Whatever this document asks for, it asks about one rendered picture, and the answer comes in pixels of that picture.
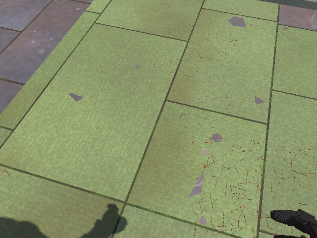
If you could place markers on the robot right hand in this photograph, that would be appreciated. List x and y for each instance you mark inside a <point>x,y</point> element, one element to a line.
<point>300,219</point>

